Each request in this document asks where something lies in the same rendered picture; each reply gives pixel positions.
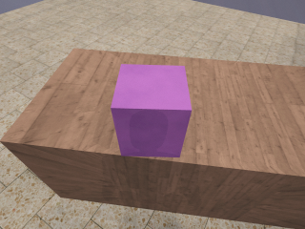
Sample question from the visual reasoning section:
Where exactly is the pedestal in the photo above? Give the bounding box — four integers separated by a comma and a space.
0, 48, 305, 229

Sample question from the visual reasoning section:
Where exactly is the carton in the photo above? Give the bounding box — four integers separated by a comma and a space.
111, 64, 192, 157

